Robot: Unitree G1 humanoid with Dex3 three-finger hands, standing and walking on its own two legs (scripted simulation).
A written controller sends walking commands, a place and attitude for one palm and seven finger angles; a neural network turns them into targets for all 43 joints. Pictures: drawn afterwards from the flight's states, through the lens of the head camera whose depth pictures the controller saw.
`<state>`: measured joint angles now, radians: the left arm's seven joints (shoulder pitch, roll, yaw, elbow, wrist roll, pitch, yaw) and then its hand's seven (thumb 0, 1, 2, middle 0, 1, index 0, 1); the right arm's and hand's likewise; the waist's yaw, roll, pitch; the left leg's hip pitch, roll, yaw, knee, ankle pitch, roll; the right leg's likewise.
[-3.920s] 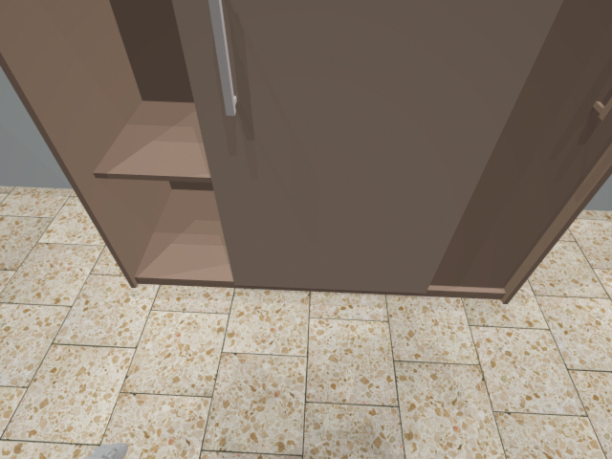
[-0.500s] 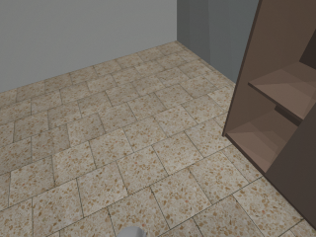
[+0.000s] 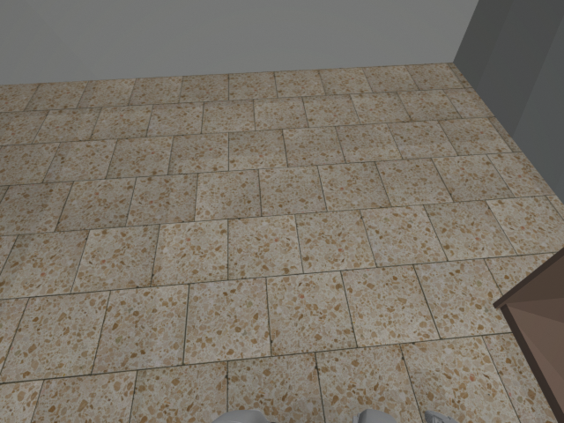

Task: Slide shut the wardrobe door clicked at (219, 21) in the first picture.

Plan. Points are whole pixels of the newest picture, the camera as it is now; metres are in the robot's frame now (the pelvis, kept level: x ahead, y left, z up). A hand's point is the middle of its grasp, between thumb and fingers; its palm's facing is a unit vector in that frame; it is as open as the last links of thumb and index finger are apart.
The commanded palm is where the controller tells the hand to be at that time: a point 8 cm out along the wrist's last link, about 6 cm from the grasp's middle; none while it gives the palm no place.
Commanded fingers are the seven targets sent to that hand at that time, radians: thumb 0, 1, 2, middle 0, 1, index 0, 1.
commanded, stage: walk to a spot facing it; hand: right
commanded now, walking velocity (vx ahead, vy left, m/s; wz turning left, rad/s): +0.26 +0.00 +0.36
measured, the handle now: out of the picture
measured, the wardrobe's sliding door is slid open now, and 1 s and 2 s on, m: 0.39 0.39 0.39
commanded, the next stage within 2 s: turn to face it in 0.04 s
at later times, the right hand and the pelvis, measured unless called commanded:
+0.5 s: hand out of the picture +0.14 -0.22 -0.18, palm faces +0.10 +0.98 -0.15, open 7.4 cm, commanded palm none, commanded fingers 0.00 -0.90 -0.90 0.20 0.30 0.20 0.30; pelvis +0.16 -0.06 +0.00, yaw -1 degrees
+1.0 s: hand (458, 354) +0.27 -0.27 -0.13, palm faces +0.28 +0.92 -0.27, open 7.4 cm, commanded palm none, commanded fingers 0.00 -0.90 -0.90 0.20 0.30 0.20 0.30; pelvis +0.19 -0.03 +0.02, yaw -17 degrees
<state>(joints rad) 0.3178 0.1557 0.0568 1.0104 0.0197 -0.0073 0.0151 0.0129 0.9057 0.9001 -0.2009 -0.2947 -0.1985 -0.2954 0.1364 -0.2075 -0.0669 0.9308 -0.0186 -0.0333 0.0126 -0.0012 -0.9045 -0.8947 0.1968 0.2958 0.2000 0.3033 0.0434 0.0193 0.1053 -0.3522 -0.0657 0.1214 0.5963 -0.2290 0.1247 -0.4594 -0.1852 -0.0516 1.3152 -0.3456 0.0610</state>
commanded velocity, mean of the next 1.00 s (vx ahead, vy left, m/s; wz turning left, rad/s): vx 0.02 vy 0.00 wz -0.49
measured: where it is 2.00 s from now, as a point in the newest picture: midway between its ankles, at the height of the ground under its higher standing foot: (306, 411)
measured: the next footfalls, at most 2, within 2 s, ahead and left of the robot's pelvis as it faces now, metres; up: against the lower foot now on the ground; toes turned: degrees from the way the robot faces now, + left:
right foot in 0.40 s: +0.27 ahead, -0.12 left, +0.00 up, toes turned -5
left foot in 1.06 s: +0.24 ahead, +0.09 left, +0.00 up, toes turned -21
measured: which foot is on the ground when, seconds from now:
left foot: down 0.00-0.44, up 0.46-1.00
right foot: up 0.00-0.38, down 0.40-1.00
